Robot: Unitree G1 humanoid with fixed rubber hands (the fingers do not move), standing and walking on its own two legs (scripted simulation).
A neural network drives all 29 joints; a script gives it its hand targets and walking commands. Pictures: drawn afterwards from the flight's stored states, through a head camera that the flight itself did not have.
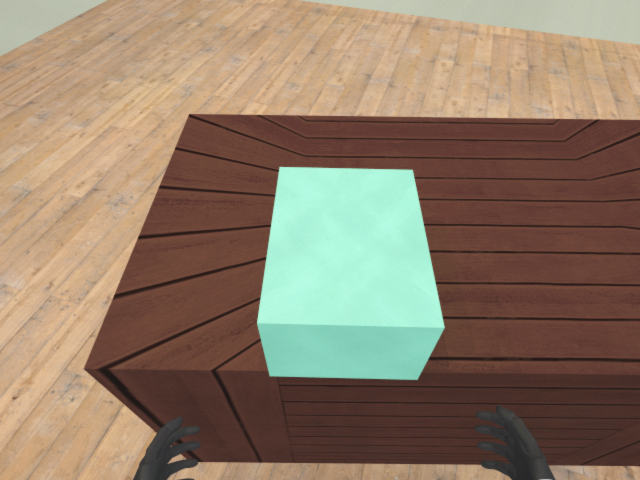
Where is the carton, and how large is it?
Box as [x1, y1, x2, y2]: [257, 167, 444, 379]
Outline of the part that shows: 279,167 257,325 269,375 417,379 444,327 412,170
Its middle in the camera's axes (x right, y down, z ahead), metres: +0.04 +0.05 +0.63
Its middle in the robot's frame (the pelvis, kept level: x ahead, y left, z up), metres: +0.44 -0.01 -0.04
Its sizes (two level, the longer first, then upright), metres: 0.295 0.226 0.167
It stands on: a pedestal, 0.66 m high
